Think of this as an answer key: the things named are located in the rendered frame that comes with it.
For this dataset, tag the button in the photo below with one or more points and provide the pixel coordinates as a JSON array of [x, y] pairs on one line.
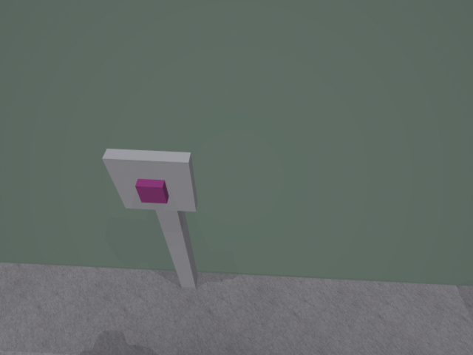
[[152, 191]]

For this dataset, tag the panel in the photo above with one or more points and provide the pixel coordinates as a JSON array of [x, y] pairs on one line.
[[125, 166]]

